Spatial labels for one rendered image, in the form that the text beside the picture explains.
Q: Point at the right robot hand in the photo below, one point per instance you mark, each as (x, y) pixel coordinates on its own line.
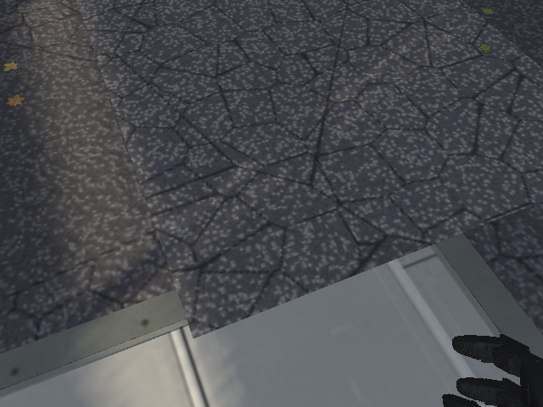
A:
(509, 355)

